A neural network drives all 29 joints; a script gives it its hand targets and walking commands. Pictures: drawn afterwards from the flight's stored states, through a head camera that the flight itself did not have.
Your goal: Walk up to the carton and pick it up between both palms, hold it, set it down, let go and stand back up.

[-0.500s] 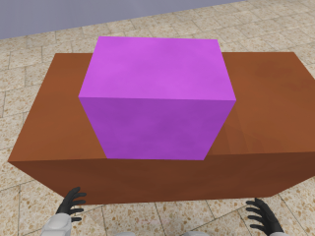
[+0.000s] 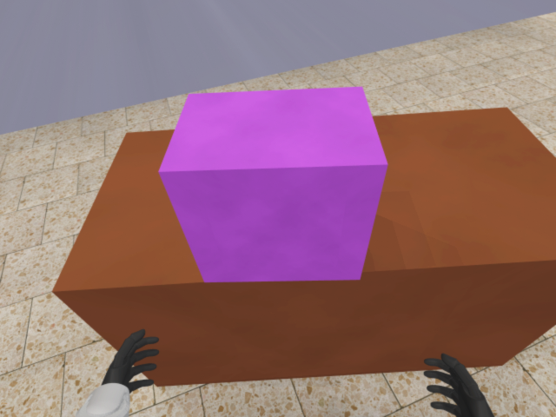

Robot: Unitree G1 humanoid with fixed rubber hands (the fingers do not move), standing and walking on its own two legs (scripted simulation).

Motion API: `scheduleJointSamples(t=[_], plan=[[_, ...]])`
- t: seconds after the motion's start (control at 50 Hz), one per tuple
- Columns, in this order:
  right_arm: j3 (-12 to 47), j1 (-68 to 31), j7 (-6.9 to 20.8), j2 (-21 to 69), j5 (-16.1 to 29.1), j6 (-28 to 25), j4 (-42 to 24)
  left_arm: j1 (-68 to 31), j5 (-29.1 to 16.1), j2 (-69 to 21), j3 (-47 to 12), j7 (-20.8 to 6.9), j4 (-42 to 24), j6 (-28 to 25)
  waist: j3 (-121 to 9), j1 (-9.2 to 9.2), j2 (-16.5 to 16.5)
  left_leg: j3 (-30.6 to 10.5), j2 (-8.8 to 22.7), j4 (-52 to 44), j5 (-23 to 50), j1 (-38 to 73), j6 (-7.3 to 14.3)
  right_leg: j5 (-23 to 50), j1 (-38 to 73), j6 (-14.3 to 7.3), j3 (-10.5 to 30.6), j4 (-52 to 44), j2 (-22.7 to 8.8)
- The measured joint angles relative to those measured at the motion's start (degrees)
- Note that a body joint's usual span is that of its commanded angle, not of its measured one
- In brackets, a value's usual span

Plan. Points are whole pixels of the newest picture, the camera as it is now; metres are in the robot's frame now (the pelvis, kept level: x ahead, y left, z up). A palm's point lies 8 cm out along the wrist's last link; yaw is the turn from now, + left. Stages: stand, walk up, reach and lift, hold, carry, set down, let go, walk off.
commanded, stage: reach and lift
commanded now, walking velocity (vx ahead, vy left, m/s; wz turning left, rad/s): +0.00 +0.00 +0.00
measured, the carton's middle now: (278, 190) +0.48 +0.03 +0.04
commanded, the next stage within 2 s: none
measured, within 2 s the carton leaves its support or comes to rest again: neither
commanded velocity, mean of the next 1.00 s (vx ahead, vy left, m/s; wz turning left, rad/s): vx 0.00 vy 0.00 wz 0.00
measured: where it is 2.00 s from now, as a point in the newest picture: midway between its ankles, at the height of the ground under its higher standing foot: outside the picture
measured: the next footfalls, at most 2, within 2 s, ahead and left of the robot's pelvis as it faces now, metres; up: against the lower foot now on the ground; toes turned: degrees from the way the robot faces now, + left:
none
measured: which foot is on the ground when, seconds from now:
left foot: down 0.00-1.00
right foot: down 0.00-1.00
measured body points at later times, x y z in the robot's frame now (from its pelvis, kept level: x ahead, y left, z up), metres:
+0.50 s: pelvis +0.02 +0.01 +0.00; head +0.01 +0.01 +0.45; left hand +0.19 +0.26 -0.02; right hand +0.23 -0.22 -0.02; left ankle +0.03 +0.12 -0.74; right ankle +0.04 -0.11 -0.74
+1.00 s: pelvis +0.05 +0.01 +0.01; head +0.05 +0.04 +0.46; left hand +0.23 +0.26 +0.00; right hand +0.27 -0.22 +0.04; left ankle +0.03 +0.12 -0.74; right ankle +0.04 -0.11 -0.74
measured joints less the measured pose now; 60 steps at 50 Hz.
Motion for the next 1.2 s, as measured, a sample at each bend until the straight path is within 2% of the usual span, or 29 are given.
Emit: scheduleJointSamples(t=[0.1, 0.22, 0.3, 0.34, 0.4, 0.44, 0.52, 0.64, 0.74, 0.86, 0.92, 1.0, 1.1, 1.2], plan=[[-1.2, 1.3, -0.4, -1.7, 0.6, 0.6, -4.6, -1.2, -4.1, 0.9, 1.6, 0.5, 0.7, -2.7, -2.2, 0.07, -0.5, -0.4, -1.0, -0.1, 0.5, -1.1, -0.1, -1.5, -2.0, -0.2, 0.0, 2.7, -0.8], [-0.3, 1.7, -3.3, -1.8, 5.1, 2.5, -11.9, -2.3, -6.6, 3.7, 2.2, -0.9, -0.1, -2.9, -3.4, -0.02, -5.9, -2.2, -3.0, -0.5, 1.3, -2.1, -0.4, -3.5, -3.8, -0.4, -1.5, 5.8, -2.7], [0.6, -0.7, -2.8, -0.2, 8.1, 3.8, -12.9, -1.6, -7.7, 4.5, 1.8, -0.1, -2.2, -1.8, -3.1, 0.41, -8.5, -2.3, -2.6, -0.9, 1.4, -2.1, -0.9, -2.8, -3.4, -0.3, -1.4, 4.3, -2.3], [1.0, -2.6, -1.7, 0.3, 9.4, 4.0, -11.8, -0.8, -6.2, 4.2, 0.8, 0.8, -3.5, -2.3, -2.9, 0.61, -8.3, -2.2, -1.7, -0.4, 0.8, -2.4, -0.7, -1.7, -2.6, -0.2, -1.2, 2.3, -1.2], [1.5, -4.4, 0.3, -0.1, 11.1, 3.2, -8.8, 0.7, -2.9, 2.8, -1.0, 1.6, -5.3, -4.5, -2.8, 0.62, -6.0, -2.7, -0.3, 1.4, -0.5, -3.2, -0.5, -0.9, -0.7, 0.3, 0.2, 0.1, 0.9], [1.0, -4.5, 1.3, -0.5, 11.6, 1.9, -6.7, 2.3, -2.5, 1.6, -2.0, 2.2, -7.2, -6.2, -3.5, 0.99, -4.5, -2.8, -0.2, 1.9, -1.2, -3.6, -0.4, -1.9, 0.1, 0.2, 0.9, -1.2, 1.3], [-1.4, -2.3, 1.5, -0.1, 10.6, -2.2, -4.6, 6.0, -6.3, 0.6, -3.8, 3.0, -10.1, -10.8, -5.0, 1.32, -1.9, -2.6, -1.5, -0.7, -0.7, -2.5, 0.0, -2.4, 0.5, 0.7, 1.1, -2.1, 0.0], [-1.0, 3.1, -1.4, -1.1, 11.0, -8.6, -8.0, 9.4, -11.7, 1.7, -3.9, 1.4, -7.3, -18.9, -5.8, 0.3, 0.9, -2.4, -2.7, -4.2, -0.1, -0.5, 0.6, -3.1, 1.7, 1.2, 1.3, -3.5, -1.2], [1.8, 5.3, -2.4, -2.1, 13.9, -11.6, -10.6, 10.4, -15.5, 4.2, -3.2, 0.7, -6.0, -24.0, -4.6, -0.18, -0.3, -2.3, -2.5, -4.8, -0.3, 0.0, 0.4, -3.3, 2.0, 1.0, 1.4, -3.9, -1.0], [3.3, 5.0, -1.5, -3.0, 17.4, -14.0, -13.0, 9.8, -16.6, 6.2, -4.4, 1.7, -10.3, -27.7, -3.9, 0.77, -4.4, -2.8, -1.8, -4.8, -0.1, -1.0, -0.3, -2.6, 1.6, 0.4, 1.0, -5.1, -0.2], [3.3, 3.3, -1.2, -3.3, 18.7, -14.4, -13.2, 8.9, -15.2, 6.1, -5.3, 2.0, -12.2, -27.3, -3.9, 0.97, -6.0, -3.1, -1.4, -5.0, 0.1, -1.1, -0.6, -1.9, 1.9, 0.1, 0.7, -6.1, 0.1], [2.7, 0.2, -1.2, -3.5, 19.7, -12.7, -12.3, 7.4, -12.8, 5.6, -5.8, 2.1, -13.0, -23.3, -4.1, 0.76, -6.7, -3.3, -1.3, -5.6, 0.4, -0.6, -0.7, -1.3, 2.8, 0.0, 0.6, -7.3, 0.2], [1.5, -2.1, -1.7, -3.8, 19.6, -7.9, -12.8, 6.2, -11.8, 5.2, -4.9, 2.9, -15.8, -15.9, -4.4, 0.67, -5.2, -2.9, -1.5, -6.3, 0.7, 0.5, -0.5, -1.1, 3.7, 0.2, 0.9, -7.7, 0.0], [-0.1, -3.4, -2.3, -4.7, 18.8, -2.4, -15.1, 4.0, -13.6, 6.1, -2.4, 3.3, -19.9, -9.8, -5.2, 0.99, -2.5, -2.3, -1.8, -7.3, 1.3, 0.8, -0.2, -1.0, 3.3, 0.5, 1.6, -7.5, -0.3]])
